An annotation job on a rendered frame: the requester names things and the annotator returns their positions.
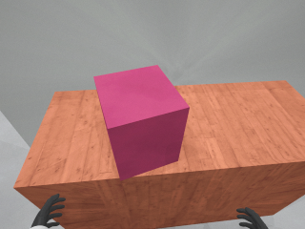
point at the pedestal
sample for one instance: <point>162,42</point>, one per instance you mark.
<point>243,146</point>

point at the robot right hand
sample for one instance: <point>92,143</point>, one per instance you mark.
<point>255,220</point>

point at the carton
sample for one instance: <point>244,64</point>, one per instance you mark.
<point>145,117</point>

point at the robot left hand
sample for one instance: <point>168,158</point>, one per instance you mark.
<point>44,215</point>

